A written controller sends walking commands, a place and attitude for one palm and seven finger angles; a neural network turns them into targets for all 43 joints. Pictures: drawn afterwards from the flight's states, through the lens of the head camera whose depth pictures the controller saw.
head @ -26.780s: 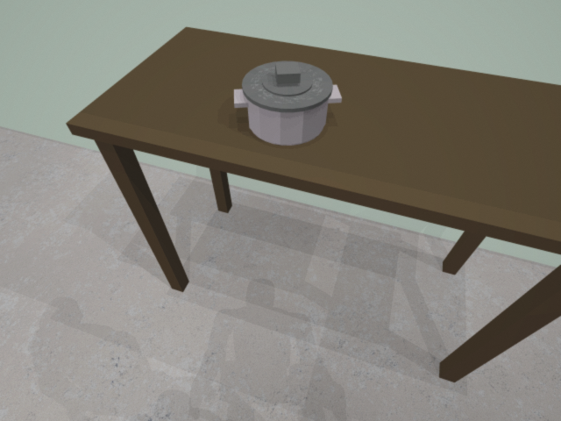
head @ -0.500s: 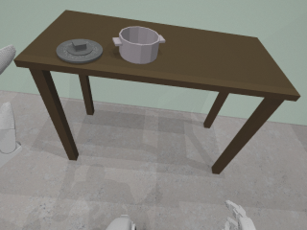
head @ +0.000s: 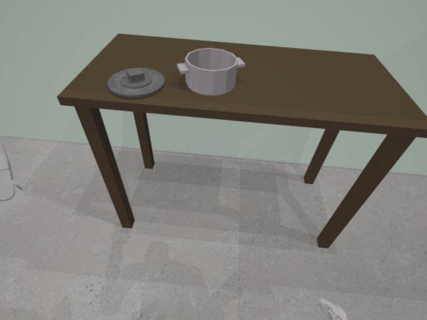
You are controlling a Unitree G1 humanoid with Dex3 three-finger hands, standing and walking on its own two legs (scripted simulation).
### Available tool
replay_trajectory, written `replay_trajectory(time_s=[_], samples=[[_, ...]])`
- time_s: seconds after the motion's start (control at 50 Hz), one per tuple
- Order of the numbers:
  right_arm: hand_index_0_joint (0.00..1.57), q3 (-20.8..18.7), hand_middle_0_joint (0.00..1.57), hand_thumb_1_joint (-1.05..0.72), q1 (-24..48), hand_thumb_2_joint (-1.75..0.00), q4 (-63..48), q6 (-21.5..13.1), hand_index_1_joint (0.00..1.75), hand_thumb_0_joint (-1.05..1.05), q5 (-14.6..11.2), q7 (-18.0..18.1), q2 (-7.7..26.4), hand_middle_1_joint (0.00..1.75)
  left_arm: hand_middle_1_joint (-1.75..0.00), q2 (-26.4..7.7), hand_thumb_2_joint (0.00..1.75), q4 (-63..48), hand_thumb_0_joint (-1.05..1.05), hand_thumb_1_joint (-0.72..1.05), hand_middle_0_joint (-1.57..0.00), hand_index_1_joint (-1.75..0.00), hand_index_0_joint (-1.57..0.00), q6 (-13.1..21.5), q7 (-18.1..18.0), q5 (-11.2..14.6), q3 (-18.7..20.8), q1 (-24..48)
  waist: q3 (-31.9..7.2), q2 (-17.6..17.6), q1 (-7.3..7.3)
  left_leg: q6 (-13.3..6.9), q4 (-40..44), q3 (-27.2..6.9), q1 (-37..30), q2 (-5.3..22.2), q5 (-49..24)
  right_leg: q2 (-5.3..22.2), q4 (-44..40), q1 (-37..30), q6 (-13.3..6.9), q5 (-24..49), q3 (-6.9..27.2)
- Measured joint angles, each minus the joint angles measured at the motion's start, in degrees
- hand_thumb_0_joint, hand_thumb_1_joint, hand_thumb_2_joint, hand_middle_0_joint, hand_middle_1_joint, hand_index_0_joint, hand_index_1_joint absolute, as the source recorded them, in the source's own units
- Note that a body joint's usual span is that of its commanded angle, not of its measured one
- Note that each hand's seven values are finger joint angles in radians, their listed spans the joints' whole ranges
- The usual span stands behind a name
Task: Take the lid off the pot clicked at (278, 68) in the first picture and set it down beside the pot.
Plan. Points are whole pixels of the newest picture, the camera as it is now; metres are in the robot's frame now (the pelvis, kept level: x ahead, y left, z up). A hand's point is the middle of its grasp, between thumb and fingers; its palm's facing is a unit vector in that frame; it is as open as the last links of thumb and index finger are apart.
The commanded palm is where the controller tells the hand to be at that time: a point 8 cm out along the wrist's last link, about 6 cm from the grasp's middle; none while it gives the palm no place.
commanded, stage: stop stepping back and stand still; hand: left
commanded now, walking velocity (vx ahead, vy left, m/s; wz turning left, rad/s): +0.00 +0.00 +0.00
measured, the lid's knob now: (135, 74) +0.78 +0.30 +0.08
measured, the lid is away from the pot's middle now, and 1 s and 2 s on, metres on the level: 0.24 0.24 0.24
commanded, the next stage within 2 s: let the arm hang, fingers relaxed in 0.88 s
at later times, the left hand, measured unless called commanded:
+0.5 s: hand out of the picture +0.12 +0.14 -0.17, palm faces +0.12 -0.98 -0.14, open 6.9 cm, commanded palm none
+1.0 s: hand out of the picture +0.07 +0.15 -0.17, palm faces +0.09 -0.97 -0.21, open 7.3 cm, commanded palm none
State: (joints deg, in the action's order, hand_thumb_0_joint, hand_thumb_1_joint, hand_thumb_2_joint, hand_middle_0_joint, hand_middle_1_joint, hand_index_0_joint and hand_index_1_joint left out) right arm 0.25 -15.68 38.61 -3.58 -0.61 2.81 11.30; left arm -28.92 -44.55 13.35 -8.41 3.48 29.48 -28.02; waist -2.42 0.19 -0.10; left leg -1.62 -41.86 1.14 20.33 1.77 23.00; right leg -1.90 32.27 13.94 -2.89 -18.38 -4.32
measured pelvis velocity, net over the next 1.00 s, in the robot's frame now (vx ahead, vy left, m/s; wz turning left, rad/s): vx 0.07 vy -0.02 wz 0.07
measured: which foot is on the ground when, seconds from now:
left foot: down 0.00-1.00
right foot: down 0.00-1.00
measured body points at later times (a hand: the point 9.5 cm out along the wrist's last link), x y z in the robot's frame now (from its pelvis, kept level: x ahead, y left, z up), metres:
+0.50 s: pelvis +0.04 -0.03 +0.00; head +0.09 -0.01 +0.45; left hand +0.11 +0.19 -0.15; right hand +0.04 -0.27 -0.15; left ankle +0.01 +0.08 -0.73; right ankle +0.06 -0.12 -0.73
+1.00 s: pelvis +0.07 -0.02 +0.01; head +0.09 -0.02 +0.46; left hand +0.07 +0.21 -0.15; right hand +0.07 -0.23 -0.15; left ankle +0.01 +0.08 -0.73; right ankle +0.06 -0.12 -0.73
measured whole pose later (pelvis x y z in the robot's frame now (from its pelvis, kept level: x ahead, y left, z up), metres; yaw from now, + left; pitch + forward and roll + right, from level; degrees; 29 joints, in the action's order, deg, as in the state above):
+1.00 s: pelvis +0.07 -0.02 +0.01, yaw +4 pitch +0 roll -1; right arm -1.6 -17.2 63.2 0.0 0.1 2.4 6.9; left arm -8.3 65.1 -0.3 -2.6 -0.1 0.8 -13.7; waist 2.0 -1.4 1.3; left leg -1.2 -26.0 3.0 6.9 0.5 18.8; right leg -3.1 25.3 10.2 -2.1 -14.7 0.3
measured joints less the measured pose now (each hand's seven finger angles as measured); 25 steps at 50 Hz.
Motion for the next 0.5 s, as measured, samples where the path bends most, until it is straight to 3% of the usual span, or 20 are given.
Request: replay_trajectory(time_s=[0.04,0.08,0.1,0.14,0.2,0.26,0.3,0.36,0.4,0.5], samples=[[0.21,-0.5,0.21,-0.9,0.1,-0.9,0.0,0.1,0.3,0.02,-0.5,0.5,1.4,0.3,-0.31,1.7,0.9,3.0,0.01,0.88,-0.22,-0.3,-0.22,0.5,-0.7,0.5,1.1,3.2,0.1,-1.0,0.64,-0.3,6.0,-0.1,-2.6,0.1,-3.8,0.4,1.2,-0.5,0.9,-1.3,-0.4],[0.21,-1.0,0.21,-0.9,0.8,-0.9,-0.2,0.0,0.3,0.02,-1.1,0.9,1.8,0.3,-0.31,3.5,0.9,6.1,0.01,0.88,-0.21,-0.3,-0.22,0.2,-1.0,0.8,1.5,5.3,0.6,-0.9,1.02,0.3,5.9,0.6,-3.4,-0.6,-5.1,1.3,2.0,-1.1,1.7,-2.2,0.2],[0.2,-1.5,0.21,-0.9,0.9,-0.9,0.8,-1.6,0.3,0.02,-0.8,-0.1,2.3,0.3,-0.31,4.4,0.9,10.4,0.01,0.88,-0.21,-0.3,-0.21,0.6,-0.1,-0.8,0.0,7.2,-0.4,-1.4,1.15,0.4,5.7,0.6,-2.6,-0.8,-4.9,1.6,4.4,0.5,1.9,-2.1,0.3],[0.2,-2.7,0.2,-0.9,1.8,-0.9,3.6,-2.3,0.3,0.02,0.5,-1.8,3.6,0.29,-0.3,7.2,0.9,24.2,0.0,0.89,-0.2,-0.3,-0.21,-3.1,2.7,-3.3,-6.0,12.8,-2.1,-2.7,1.65,0.2,6.1,-0.2,-1.1,-2.1,-5.0,2.0,13.3,5.3,2.6,-6.5,1.9],[0.2,-2.7,0.2,-0.9,2.5,-0.9,5.7,-0.4,0.3,0.01,2.2,-2.4,4.3,0.29,-0.3,12.1,0.9,49.1,0.0,0.9,-0.19,-0.3,-0.2,-11.6,5.0,-4.6,-14.7,19.3,-2.4,-4.0,3.06,-0.2,8.1,-1.7,-1.0,-3.3,-6.6,1.1,21.5,10.3,3.5,-12.2,5.1],[0.2,-1.9,0.2,-0.9,2.7,-0.9,6.4,1.5,0.3,0.01,2.9,-2.4,3.2,0.29,-0.3,15.6,0.9,69.9,0.0,0.91,-0.19,-0.3,-0.19,-16.5,6.9,-4.7,-22.3,21.3,0.4,-2.9,4.11,0.9,8.8,-1.6,-2.6,-3.0,-6.7,1.0,16.1,10.4,3.7,-8.6,6.1],[0.2,-1.3,0.2,-0.9,2.1,-0.9,7.0,2.4,0.3,0.01,2.3,-2.5,1.7,0.29,-0.3,17.2,0.9,78.8,0.01,0.91,-0.19,-0.3,-0.19,-17.2,8.1,-4.6,-26.8,19.8,2.2,0.4,4.24,1.9,6.7,-0.4,-2.9,-3.5,-5.2,2.0,6.0,7.5,2.8,0.4,7.8],[0.2,-2.0,0.2,-0.9,1.4,-0.9,10.3,4.1,0.3,0.01,1.4,-2.6,1.6,0.29,-0.3,22.5,0.9,91.1,0.01,0.91,-0.19,-0.3,-0.19,-17.4,9.1,-4.5,-31.8,17.2,5.9,-0.6,5.13,1.7,0.0,-1.7,-2.0,-1.7,1.4,-0.1,6.7,6.0,1.0,1.3,5.6],[0.2,-2.6,0.2,-0.9,-0.5,-0.9,13.0,4.8,0.3,0.01,1.1,-2.3,1.4,0.29,-0.29,24.9,0.9,92.3,-0.06,0.96,-0.18,-0.3,-0.21,-14.6,7.4,-2.1,-28.8,16.9,7.3,-1.9,4.39,1.3,-2.7,-2.7,-0.9,-0.7,2.2,-1.4,4.0,4.4,0.4,1.1,3.0],[0.2,-2.6,0.2,-0.91,-4.1,-0.9,18.7,5.2,0.3,0.01,1.4,-1.7,-1.0,0.29,-0.29,21.9,0.9,96.7,-0.1,0.97,-0.18,-0.3,-0.21,-13.8,6.9,-3.5,-27.7,18.3,7.7,-0.6,2.14,0.5,6.3,-1.0,-4.5,-0.5,-2.8,-1.6,-0.5,3.0,0.1,2.7,1.6]])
